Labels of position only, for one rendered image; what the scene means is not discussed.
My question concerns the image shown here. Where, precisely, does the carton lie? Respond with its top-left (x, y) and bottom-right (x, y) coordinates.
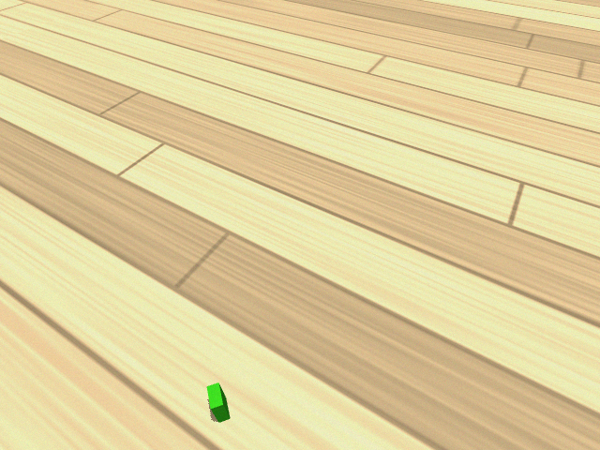
top-left (207, 382), bottom-right (231, 423)

